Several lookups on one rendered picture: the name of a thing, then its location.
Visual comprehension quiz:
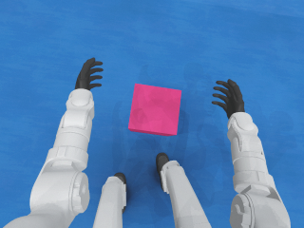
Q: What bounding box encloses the robot left forearm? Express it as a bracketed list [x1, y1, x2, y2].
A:
[29, 88, 95, 211]

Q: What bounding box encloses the robot left upper arm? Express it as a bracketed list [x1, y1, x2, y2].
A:
[3, 170, 90, 228]

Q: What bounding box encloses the robot right upper arm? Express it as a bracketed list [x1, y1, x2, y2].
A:
[229, 193, 290, 228]

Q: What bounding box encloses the left robot hand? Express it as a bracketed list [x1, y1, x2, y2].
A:
[74, 57, 103, 90]

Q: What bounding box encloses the robot right forearm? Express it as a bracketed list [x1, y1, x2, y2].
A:
[227, 112, 291, 228]

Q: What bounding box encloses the right robot thigh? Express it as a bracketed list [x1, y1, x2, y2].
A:
[161, 164, 212, 228]

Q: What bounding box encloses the robot right foot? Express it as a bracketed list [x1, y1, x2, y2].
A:
[156, 152, 169, 190]

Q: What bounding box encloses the right robot hand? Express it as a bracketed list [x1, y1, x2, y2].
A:
[212, 79, 245, 119]

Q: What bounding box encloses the carton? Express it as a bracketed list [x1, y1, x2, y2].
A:
[128, 84, 181, 137]

